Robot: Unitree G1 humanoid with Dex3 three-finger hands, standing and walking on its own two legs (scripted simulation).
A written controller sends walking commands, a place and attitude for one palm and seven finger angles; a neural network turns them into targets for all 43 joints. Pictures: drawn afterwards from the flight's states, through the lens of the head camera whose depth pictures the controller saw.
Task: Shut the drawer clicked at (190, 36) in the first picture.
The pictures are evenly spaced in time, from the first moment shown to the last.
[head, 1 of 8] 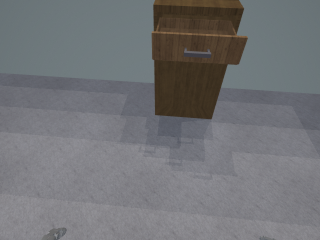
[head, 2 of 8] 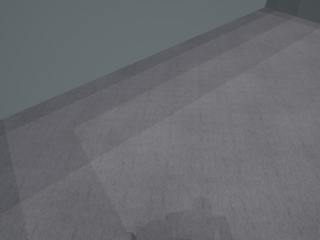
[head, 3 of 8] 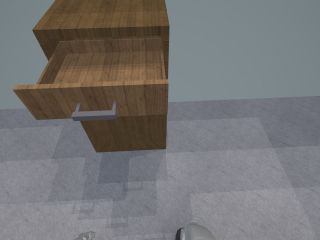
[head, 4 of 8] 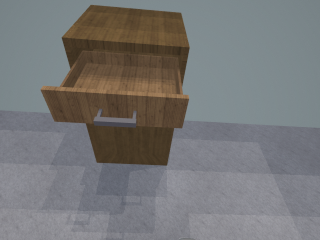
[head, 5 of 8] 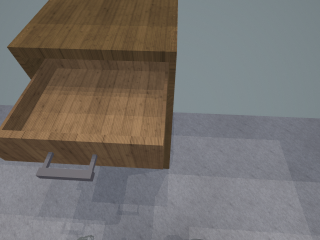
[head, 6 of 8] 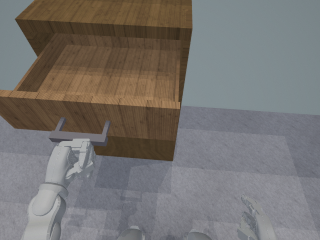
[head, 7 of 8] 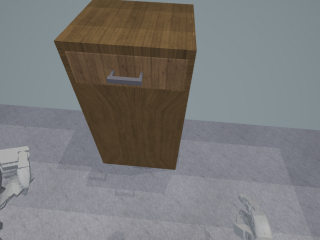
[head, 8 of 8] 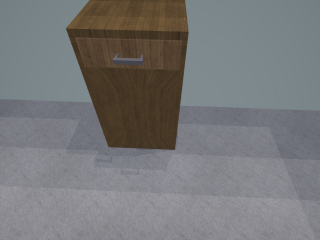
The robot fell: no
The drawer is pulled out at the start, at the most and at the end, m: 0.28 0.28 0.00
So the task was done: yes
